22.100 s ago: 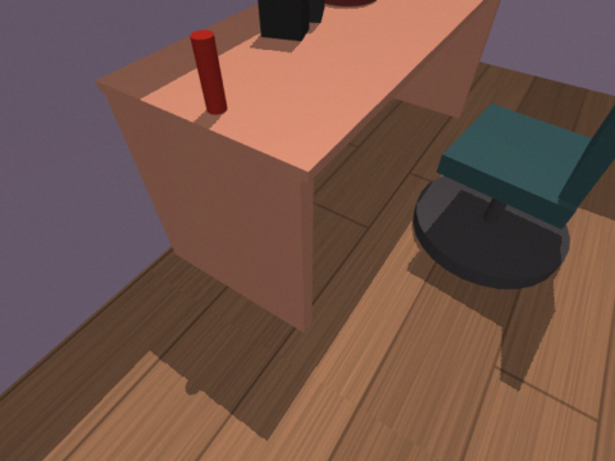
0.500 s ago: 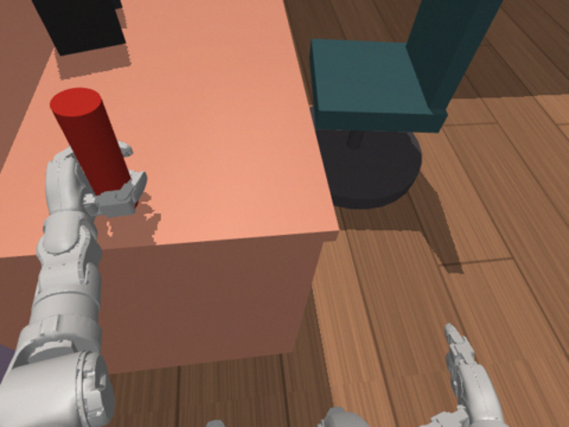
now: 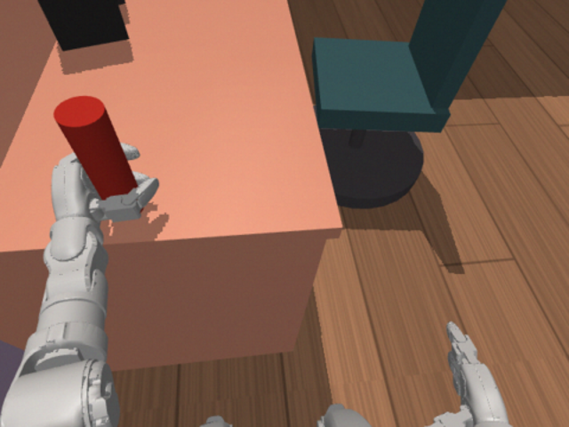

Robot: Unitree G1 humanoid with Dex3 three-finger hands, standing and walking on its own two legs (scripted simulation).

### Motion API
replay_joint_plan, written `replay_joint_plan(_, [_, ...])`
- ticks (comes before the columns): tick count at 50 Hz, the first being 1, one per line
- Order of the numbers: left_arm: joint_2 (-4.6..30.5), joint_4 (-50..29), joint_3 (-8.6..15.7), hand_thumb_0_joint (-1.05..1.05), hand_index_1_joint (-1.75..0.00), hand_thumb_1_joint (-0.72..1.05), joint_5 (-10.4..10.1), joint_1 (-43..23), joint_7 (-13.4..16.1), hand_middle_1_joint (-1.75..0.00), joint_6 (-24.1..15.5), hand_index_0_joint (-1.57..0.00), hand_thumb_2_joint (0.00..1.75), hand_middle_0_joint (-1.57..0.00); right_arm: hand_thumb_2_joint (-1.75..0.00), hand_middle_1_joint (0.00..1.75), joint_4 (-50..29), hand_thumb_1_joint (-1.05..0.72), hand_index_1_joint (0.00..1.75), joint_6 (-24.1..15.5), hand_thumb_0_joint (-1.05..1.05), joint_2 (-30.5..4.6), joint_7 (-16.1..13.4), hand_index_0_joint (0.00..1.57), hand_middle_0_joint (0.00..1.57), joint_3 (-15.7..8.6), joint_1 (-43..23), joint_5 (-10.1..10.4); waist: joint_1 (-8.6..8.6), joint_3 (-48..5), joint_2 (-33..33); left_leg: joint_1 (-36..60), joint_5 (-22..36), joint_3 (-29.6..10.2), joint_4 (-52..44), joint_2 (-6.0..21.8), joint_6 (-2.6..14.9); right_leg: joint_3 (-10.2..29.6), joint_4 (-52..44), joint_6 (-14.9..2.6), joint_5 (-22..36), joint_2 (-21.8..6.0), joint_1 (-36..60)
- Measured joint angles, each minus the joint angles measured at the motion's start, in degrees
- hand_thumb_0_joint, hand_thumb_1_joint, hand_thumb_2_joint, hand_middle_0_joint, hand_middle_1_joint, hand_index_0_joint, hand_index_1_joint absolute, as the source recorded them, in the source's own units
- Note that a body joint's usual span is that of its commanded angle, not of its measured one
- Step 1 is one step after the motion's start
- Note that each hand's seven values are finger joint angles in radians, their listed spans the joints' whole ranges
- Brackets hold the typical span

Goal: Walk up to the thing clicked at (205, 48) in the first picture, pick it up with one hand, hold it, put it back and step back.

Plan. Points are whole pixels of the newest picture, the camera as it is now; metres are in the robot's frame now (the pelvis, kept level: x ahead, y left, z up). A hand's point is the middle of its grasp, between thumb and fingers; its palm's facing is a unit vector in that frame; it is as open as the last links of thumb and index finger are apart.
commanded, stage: open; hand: left
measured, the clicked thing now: (107, 166) +0.44 +0.21 +0.12
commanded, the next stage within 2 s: withdraw in 0.24 s
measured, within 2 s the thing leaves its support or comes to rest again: neither
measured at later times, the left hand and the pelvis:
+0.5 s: hand (115, 176) +0.45 +0.21 +0.09, palm faces +0.20 -0.98 +0.00, open 16.6 cm; pelvis +0.00 +0.00 +0.00, yaw +0 degrees
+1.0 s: hand (0, 101) +0.45 +0.29 +0.21, palm faces +0.23 -0.95 -0.20, open 17.5 cm; pelvis +0.01 +0.00 +0.02, yaw +0 degrees
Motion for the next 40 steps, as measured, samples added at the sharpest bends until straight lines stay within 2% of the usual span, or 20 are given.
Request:
replay_joint_plan(4, [0.22, 0.51, -0.01, -0.01, -0.86, -0.14, 0.15, -0.49, 0.1, -0.87, -0.04, -0.91, 0.71, -0.89, -0.05, 0.05, -0.23, 0.48, 0.05, 0.31, -0.01, -0.03, 0.02, 0.06, 0.06, 0.0, 0.09, -0.05, -0.07, 0.14, -0.09, -0.21, 0.07, 0.04, 0.18, -0.01, -0.03, 0.06, 0.23, -0.02, 0.05, 0.0, -0.26])
replay_joint_plan(11, [0.53, 1.36, 0.23, 0.0, -0.58, -0.32, 0.17, -1.35, 0.21, -0.59, -0.36, -0.68, 0.43, -0.67, -0.05, 0.05, -0.82, 0.49, 0.05, 0.65, -0.01, -0.16, -0.07, 0.06, 0.06, 0.08, 0.3, -0.07, -0.26, 0.3, -0.15, -0.55, 0.22, 0.1, 0.26, -0.02, -0.01, 0.15, 0.42, -0.02, 0.18, 0.01, -0.67])
replay_joint_plan(19, [0.61, 1.49, 0.34, -0.01, -0.29, -0.47, 0.18, -1.41, 0.19, -0.3, -0.46, -0.4, 0.2, -0.4, -0.06, 0.05, -1.27, 0.5, 0.05, 0.95, -0.01, -0.27, -0.04, 0.06, 0.06, 0.07, 0.47, 0.02, -0.24, 0.18, -0.09, -0.71, 0.23, 0.12, 0.26, 0.04, -0.1, 0.19, 0.51, -0.1, 0.16, 0.07, -0.91])
replay_joint_plan(25, [1.76, 0.14, 2.07, -0.01, -0.16, -0.52, 0.41, -1.24, 0.19, -0.17, 0.5, -0.21, 0.12, -0.21, -0.05, 0.05, -1.7, 0.51, 0.05, 1.54, -0.01, -0.82, -0.42, 0.06, 0.06, -0.71, 0.3, 0.28, -0.43, 0.26, 0.0, 0.1, 0.18, 0.21, -0.11, 0.12, -0.14, 0.25, 0.21, -0.11, 0.11, 0.14, -0.18])
replay_joint_plan(31, [5.12, -1.34, 3.65, -0.01, -0.09, -0.53, 0.41, -2.94, -0.86, -0.1, 3.67, -0.11, 0.09, -0.11, -0.05, 0.05, -0.76, 0.51, 0.05, 1.68, -0.01, -1.3, -1.29, 0.06, 0.06, -0.98, 0.11, 1.04, -0.19, -0.16, -0.03, 2.74, 0.52, 0.12, -1.83, 0.22, -0.25, 0.05, -1.66, -0.2, 0.49, 0.23, 2.57])
replay_joint_plan(36, [10.07, 0.99, 5.03, -0.01, -0.06, -0.54, 0.08, -6.93, -3.41, -0.08, 8.12, -0.08, 0.07, -0.07, -0.05, 0.05, 2.96, 0.52, 0.05, 0.8, -0.01, -1.56, -1.84, 0.06, 0.06, -0.68, -1.0, 2.04, 0.14, -0.71, 0.37, 5.19, 1.16, 0.02, -3.89, 0.18, -0.24, -0.18, -3.93, -0.22, 1.17, 0.19, 5.21])
replay_joint_plan(40, [13.94, 4.15, 5.07, -0.01, -0.04, -0.55, -0.39, -10.75, -6.12, -0.06, 12.13, -0.07, 0.05, -0.06, -0.05, 0.05, 6.08, 0.53, 0.05, -0.48, -0.01, -1.57, -2.28, 0.06, 0.06, -0.03, -1.51, 2.79, 0.67, -1.19, 0.75, 6.42, 1.79, 0.04, -5.43, -0.06, -0.12, -0.25, -5.45, -0.15, 1.73, -0.04, 6.5])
